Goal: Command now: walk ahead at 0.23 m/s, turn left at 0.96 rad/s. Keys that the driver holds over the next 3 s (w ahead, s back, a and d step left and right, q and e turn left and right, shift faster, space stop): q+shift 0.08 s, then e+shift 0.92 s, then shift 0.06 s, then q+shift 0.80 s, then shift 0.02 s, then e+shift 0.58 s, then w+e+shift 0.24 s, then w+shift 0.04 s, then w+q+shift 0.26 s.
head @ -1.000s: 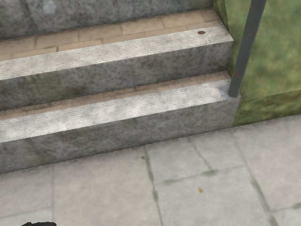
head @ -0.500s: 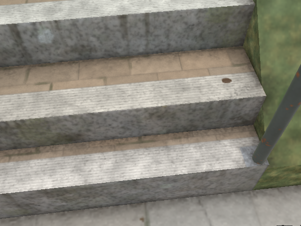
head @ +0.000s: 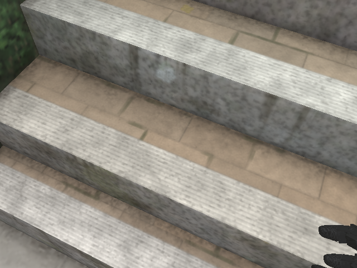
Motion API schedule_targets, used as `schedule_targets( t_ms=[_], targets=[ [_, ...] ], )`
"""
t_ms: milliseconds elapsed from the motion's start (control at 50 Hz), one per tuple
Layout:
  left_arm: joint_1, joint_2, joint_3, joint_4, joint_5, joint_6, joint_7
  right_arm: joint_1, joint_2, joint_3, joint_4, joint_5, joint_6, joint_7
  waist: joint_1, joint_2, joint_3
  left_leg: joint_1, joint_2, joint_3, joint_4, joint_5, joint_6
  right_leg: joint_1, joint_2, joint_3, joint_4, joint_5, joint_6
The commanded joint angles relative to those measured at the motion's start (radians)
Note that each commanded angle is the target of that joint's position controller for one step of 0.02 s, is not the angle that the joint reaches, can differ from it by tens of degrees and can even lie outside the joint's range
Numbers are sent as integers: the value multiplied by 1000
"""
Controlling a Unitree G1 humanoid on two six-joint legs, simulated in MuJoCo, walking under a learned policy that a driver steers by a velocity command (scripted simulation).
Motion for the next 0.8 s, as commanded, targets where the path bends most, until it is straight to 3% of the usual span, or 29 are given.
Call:
schedule_targets(
  t_ms=[20, 60, 100, 120, 140, 160, 180, 200, 220, 240, 280, 360, 380, 440, 460, 480, 500, 520, 540, 560, 580, 600, 620, 640, 660, 680, 720, 760, 800],
  targets=[
    [-161, 179, 55, -113, 3, 1, 2, 56, 15, 18, -70, -4, 4, 18, -70, -45, -218, 308, 33, 38, -378, 246, 23, -28, -197, 25, -108, 628, -173],
    [-178, 191, 64, -108, -1, 3, -20, 76, -15, 4, -38, -5, 21, 12, -81, -120, -293, 436, -19, 69, -517, 294, 50, 50, -205, -44, -21, 818, -153],
    [-162, 143, 51, -87, -13, -7, -42, 178, -58, -27, 10, -10, 21, 9, -118, -122, -356, 590, -60, 94, -747, 409, 97, 92, -198, -75, 170, 874, -134],
    [-149, 99, 31, -75, -24, -9, -50, 230, -56, -41, 31, -15, 13, 1, -155, -87, -338, 686, -97, 114, -999, 528, 133, 69, -152, -103, 290, 698, -92],
    [-68, 38, 6, -42, -18, -16, -58, 248, -58, -41, 59, -21, 7, -8, -149, 59, -257, 818, -79, 54, -1137, 711, 183, -115, -79, -123, 510, 133, -42],
    [-25, -59, -33, -76, 44, -32, -75, 301, -152, -38, 54, -53, 4, -24, -90, 320, -279, 1032, 276, -351, -943, 1570, 374, -526, 31, -88, 1086, -514, 49],
    [148, -32, -23, 45, 12, -38, -79, 360, -109, -25, 107, -110, -3, -19, -94, 220, -559, 984, 501, -495, -984, 1595, 583, -477, 12, 165, 1523, -503, 63],
    [158, -3, -12, 67, -47, -25, -77, 287, -113, -33, 148, -108, 7, -1, -60, 160, -463, 813, 466, -446, -1068, 1086, 590, -499, 9, 175, 1670, -515, 60],
    [88, -15, -13, 36, -70, -7, -58, 194, -75, -27, 163, -63, 8, 10, -27, 118, -265, 673, 347, -325, -1120, 680, 485, -534, -4, 156, 1580, -496, 60],
    [39, -33, -23, 44, -62, 13, -37, 94, -6, -7, 180, -35, 8, 7, -11, 81, -146, 563, 278, -247, -1150, 517, 403, -505, 2, 153, 1535, -478, 72],
    [62, -16, -15, 61, -30, 54, -32, 1, 23, 0, 222, -30, -14, -10, 34, 65, -71, 438, 269, -134, -1186, 563, 371, -368, 29, 141, 1503, -408, 75],
    [-69, 40, 2, -80, -17, 49, -4, -41, -111, -40, 188, -57, -7, -82, 11, 66, -156, 664, 349, -23, -1186, 875, 405, -440, 9, 110, 1416, -375, 94],
    [-65, 21, -1, -79, -17, 49, 1, -33, -107, -44, 185, -59, 6, -95, -1, 102, -179, 697, 364, -6, -1192, 961, 413, -437, 17, 91, 1473, -403, 94],
    [47, -24, -17, -56, -22, 49, -16, -201, -82, -46, 132, -32, 40, -93, 104, 108, -212, 593, 213, 198, -1152, 895, 312, -142, -37, 62, 866, -231, 51],
    [21, -5, -5, -50, -23, 46, -33, -168, -68, -45, 128, -36, 51, -83, 73, 119, -238, 623, 207, 196, -1107, 899, 323, -82, -12, 19, 693, -85, 38],
    [54, 3, 10, -51, -8, 52, -46, -152, -57, -41, 117, -40, 53, -73, 85, 197, -265, 679, 236, 181, -1040, 994, 332, -63, -14, 10, 590, -79, 15],
    [75, 18, 22, -54, -8, 54, -60, -172, -41, -40, 108, -30, 50, -62, 97, 202, -281, 727, 248, 175, -953, 1066, 315, -39, -34, 13, 398, 5, -29],
    [65, 61, 40, -22, -16, 39, -60, -127, 9, -34, 84, -27, 57, -69, 43, 12, -237, 635, 155, 213, -797, 1047, 272, -30, 87, -7, 310, 136, -63],
    [165, 73, 60, 2, 11, 29, -61, -206, -13, -34, 57, -31, 57, -73, 132, -80, -270, 448, 98, 192, -651, 796, 236, 69, 122, 90, 264, 217, -125],
    [192, 45, 55, 2, 54, 13, -67, -271, 39, -17, 47, -33, 50, -58, 164, -180, -288, 252, 37, 105, -432, 207, 225, 166, 112, 234, 104, 327, -190],
    [75, 51, 42, -34, 92, -21, -82, -218, 69, -7, 57, -10, 35, -25, 94, -205, -298, 169, -21, -44, -170, 61, 213, 145, 75, 388, -15, 328, -235],
    [-12, 23, 37, -41, 68, -13, -77, -185, 73, 3, 100, -18, -5, 15, 73, -130, -251, 187, -38, -69, -16, 26, 171, 94, 15, 299, -32, 455, -232],
    [-14, 22, 34, -17, 42, 5, -55, -143, 115, 6, 135, -49, -34, 37, 25, -54, -263, 127, -39, -38, 186, -33, 127, 159, -44, 314, -13, 743, -213],
    [60, 54, 39, -16, 3, 3, -50, -147, 117, 13, 104, -57, -70, 37, 41, -54, -221, 81, -94, -1, 283, -89, 74, 144, -104, 382, 23, 1137, -243],
    [44, 83, 47, -37, -18, 15, -39, -108, 91, 3, 85, -53, -87, 34, 13, -16, -227, -16, -121, -34, 379, -97, 16, 232, -157, 483, 51, 1224, -315],
    [23, 100, 50, -44, -18, 28, -23, -105, 59, -7, 69, -34, -82, 26, 15, -48, -239, -44, -137, -52, 493, -103, -15, 285, -187, 544, 50, 1190, -337],
    [-46, 138, 62, -107, -18, 29, -14, -130, -6, -26, 23, -17, -53, 2, -28, -39, -229, 26, -112, -117, 250, -36, -17, 260, -141, 554, 70, 959, -279],
    [-136, 133, 66, -168, -9, 42, 1, -203, 33, -9, -37, 7, -22, -5, -58, -130, -150, 153, -116, -104, -146, -12, -10, 103, -127, 633, 39, 748, -264],
    [-226, 113, 67, -224, -8, 89, 21, -101, 37, -16, 36, 20, 19, 2, -74, -235, -232, 463, -148, -35, -456, 109, -2, -35, -44, 535, 4, 511, -174]
  ],
)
